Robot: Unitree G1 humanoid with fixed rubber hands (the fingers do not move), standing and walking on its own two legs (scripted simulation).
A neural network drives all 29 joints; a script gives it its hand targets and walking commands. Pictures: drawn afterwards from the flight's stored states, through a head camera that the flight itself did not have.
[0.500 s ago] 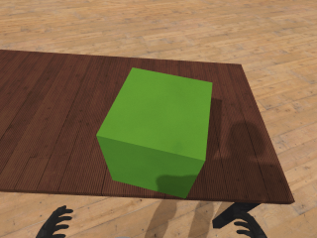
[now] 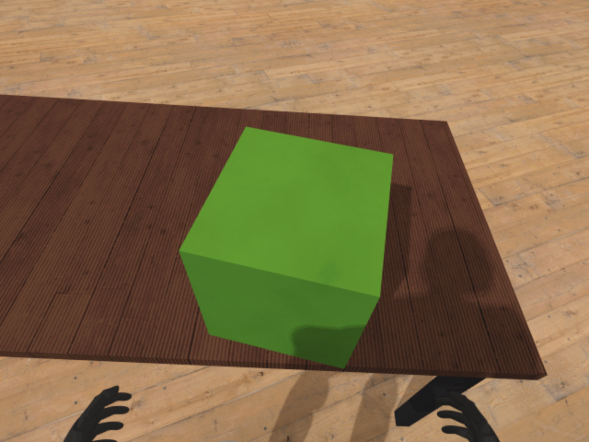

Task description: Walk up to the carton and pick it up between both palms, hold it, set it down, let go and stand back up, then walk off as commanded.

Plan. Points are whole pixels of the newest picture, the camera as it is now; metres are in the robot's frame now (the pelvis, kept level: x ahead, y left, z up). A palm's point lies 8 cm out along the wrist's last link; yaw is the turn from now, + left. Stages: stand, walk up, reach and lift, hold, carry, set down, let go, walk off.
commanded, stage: stand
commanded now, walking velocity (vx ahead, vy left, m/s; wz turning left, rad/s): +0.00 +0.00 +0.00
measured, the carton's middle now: (295, 249) +0.39 +0.00 +0.01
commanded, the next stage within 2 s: walk up in 1.04 s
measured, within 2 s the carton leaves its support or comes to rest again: neither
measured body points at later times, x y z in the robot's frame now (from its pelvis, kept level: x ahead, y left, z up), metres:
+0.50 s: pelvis -0.01 +0.00 +0.00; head +0.01 +0.00 +0.45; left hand +0.14 +0.28 -0.09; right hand +0.13 -0.26 -0.09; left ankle +0.01 +0.11 -0.71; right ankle +0.01 -0.13 -0.71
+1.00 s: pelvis -0.02 -0.01 +0.00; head -0.01 -0.01 +0.45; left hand +0.12 +0.27 -0.09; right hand +0.12 -0.28 -0.10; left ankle +0.01 +0.11 -0.71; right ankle +0.01 -0.13 -0.71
